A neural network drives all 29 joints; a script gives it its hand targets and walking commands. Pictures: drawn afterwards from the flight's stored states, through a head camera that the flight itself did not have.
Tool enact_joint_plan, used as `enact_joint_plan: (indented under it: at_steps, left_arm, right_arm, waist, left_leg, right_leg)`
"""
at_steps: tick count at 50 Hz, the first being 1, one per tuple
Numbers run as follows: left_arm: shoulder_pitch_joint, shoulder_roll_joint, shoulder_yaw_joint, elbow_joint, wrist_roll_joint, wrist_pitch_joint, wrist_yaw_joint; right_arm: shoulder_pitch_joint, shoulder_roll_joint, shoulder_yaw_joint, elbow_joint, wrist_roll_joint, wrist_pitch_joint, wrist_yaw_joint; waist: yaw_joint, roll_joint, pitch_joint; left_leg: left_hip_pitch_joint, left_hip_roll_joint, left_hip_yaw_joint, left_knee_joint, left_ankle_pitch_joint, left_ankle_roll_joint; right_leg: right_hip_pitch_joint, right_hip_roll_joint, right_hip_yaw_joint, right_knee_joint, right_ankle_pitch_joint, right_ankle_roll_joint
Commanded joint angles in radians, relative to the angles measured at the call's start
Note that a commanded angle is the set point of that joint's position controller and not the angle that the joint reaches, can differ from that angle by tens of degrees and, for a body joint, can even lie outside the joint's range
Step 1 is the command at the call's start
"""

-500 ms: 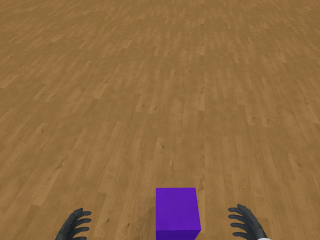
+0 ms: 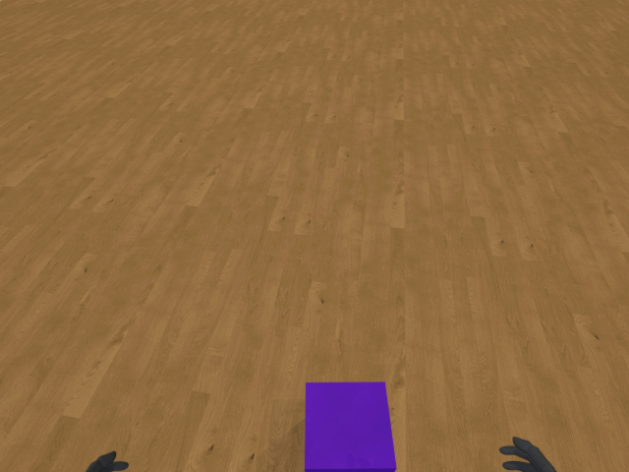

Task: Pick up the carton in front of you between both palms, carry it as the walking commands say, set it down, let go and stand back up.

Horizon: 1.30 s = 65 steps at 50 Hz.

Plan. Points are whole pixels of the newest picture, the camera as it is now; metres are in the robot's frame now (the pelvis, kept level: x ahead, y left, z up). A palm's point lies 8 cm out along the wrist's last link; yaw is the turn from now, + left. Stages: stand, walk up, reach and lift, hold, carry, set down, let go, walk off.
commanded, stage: stand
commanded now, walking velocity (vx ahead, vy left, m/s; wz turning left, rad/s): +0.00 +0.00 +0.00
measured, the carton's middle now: (345, 438) +0.37 -0.08 -0.64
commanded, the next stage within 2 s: none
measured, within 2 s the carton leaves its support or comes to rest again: neither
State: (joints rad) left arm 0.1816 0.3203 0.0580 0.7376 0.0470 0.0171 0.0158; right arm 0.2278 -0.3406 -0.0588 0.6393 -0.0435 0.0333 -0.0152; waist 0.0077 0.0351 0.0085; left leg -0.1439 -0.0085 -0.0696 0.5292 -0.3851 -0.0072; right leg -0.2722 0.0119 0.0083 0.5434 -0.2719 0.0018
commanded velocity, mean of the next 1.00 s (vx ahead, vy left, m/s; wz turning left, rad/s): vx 0.00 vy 0.00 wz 0.00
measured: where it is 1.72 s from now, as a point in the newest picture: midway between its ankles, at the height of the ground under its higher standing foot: outside the picture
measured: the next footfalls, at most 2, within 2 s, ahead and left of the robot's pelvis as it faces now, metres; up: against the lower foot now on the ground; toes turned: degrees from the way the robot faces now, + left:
none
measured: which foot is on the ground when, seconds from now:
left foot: down 0.00-1.00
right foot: down 0.00-1.00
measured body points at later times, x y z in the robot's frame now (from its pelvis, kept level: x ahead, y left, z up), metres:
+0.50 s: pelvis +0.00 -0.01 +0.01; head +0.00 -0.02 +0.46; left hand +0.12 +0.29 -0.10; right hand +0.12 -0.30 -0.10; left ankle -0.06 +0.13 -0.73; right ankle +0.01 -0.12 -0.73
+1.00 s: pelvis -0.02 -0.01 +0.01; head -0.02 -0.01 +0.46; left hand +0.09 +0.30 -0.10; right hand +0.08 -0.31 -0.11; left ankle -0.06 +0.13 -0.73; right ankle +0.01 -0.12 -0.73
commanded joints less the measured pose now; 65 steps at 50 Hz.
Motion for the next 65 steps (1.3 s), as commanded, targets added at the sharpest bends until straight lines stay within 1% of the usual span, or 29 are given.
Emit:
enact_joint_plan:
  at_steps: [1, 7, 14, 30, 44, 65]
  left_arm:
    - [-0.046, 0.137, 0.025, -0.036, -0.001, -0.023, 0.008]
    - [-0.056, 0.157, 0.02, 0.017, -0.006, -0.027, 0.011]
    - [-0.072, 0.166, 0.015, 0.066, -0.011, -0.029, 0.011]
    - [-0.099, 0.182, 0.008, 0.154, -0.019, -0.029, 0.004]
    - [-0.108, 0.203, -0.001, 0.21, -0.026, -0.03, -0.003]
    - [-0.12, 0.227, -0.013, 0.259, -0.034, -0.034, -0.005]
  right_arm:
    - [-0.023, -0.128, -0.023, -0.046, 0.001, -0.026, -0.008]
    - [-0.019, -0.146, -0.013, 0.001, 0.002, -0.033, -0.012]
    - [-0.02, -0.156, -0.004, 0.045, 0.005, -0.038, -0.015]
    - [-0.03, -0.177, 0.009, 0.131, 0.009, -0.047, -0.017]
    - [-0.036, -0.195, 0.019, 0.205, 0.015, -0.052, -0.013]
    - [-0.056, -0.212, 0.025, 0.278, 0.022, -0.052, -0.007]
  waist:
    - [-0.003, -0.033, -0.071]
    - [-0.001, -0.035, -0.063]
    - [0.001, -0.031, -0.055]
    - [0.004, -0.029, -0.022]
    - [0.005, -0.031, -0.003]
    - [0.004, -0.029, -0.002]
  left_leg:
    - [-0.047, 0.061, -0.036, -0.074, 0.345, -0.002]
    - [-0.037, 0.068, -0.043, -0.089, 0.37, 0.002]
    - [-0.034, 0.074, -0.045, -0.11, 0.372, 0.003]
    - [-0.034, 0.086, -0.054, -0.17, 0.289, 0.01]
    - [-0.032, 0.095, -0.06, -0.207, 0.24, 0.016]
    - [-0.017, 0.105, -0.061, -0.232, 0.247, 0.022]
  right_leg:
    - [0.108, -0.075, 0.062, -0.061, 0.282, -0.018]
    - [0.127, -0.084, 0.069, -0.071, 0.304, -0.024]
    - [0.15, -0.09, 0.077, -0.086, 0.318, -0.028]
    - [0.162, -0.099, 0.098, -0.142, 0.249, -0.03]
    - [0.167, -0.105, 0.113, -0.181, 0.205, -0.029]
    - [0.175, -0.111, 0.117, -0.195, 0.222, -0.031]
